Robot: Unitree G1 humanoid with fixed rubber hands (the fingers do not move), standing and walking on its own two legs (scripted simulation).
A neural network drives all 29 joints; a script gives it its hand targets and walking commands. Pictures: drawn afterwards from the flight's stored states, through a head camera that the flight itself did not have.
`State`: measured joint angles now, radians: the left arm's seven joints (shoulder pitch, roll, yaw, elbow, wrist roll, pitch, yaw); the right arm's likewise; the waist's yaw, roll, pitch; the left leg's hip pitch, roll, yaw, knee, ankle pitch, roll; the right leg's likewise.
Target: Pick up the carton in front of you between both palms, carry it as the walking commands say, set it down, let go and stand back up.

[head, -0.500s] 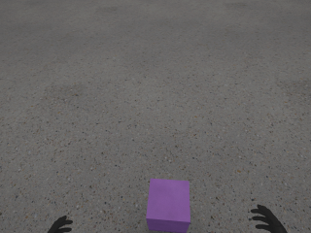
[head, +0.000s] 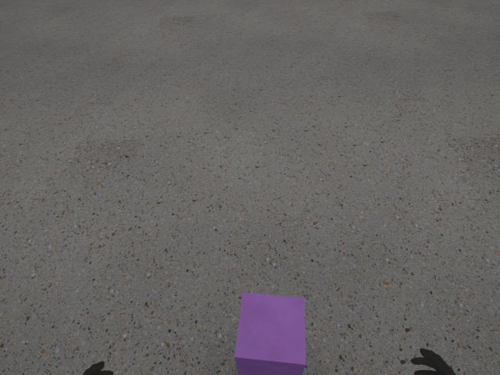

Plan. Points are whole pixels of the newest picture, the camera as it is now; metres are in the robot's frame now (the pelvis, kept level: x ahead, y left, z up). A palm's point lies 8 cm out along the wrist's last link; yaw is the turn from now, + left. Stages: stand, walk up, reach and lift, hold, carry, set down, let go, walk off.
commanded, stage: stand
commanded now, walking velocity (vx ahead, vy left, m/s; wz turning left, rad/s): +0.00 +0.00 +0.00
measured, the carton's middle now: (270, 338) +0.38 -0.04 -0.65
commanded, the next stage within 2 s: none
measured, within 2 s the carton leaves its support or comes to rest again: neither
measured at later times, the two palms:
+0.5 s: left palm out of the picture +0.07 +0.31 -0.09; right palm out of the picture +0.08 -0.30 -0.10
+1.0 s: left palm out of the picture +0.06 +0.31 -0.10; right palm out of the picture +0.07 -0.31 -0.10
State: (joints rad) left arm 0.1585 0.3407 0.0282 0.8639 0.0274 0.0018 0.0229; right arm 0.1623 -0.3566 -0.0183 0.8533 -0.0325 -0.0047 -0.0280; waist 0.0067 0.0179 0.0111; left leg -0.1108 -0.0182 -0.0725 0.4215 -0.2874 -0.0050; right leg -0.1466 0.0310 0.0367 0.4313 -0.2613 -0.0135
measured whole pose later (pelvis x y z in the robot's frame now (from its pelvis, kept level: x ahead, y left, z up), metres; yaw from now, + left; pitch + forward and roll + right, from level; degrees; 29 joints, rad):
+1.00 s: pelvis -0.02 +0.00 +0.01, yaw +0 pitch -3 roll +0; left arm 0.13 0.39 0.01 1.03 0.02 -0.01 0.01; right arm 0.13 -0.39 0.00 1.01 -0.02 -0.01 -0.02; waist 0.01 0.01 0.03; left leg -0.08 -0.02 -0.07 0.35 -0.22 0.00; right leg -0.12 0.02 0.04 0.35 -0.19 -0.01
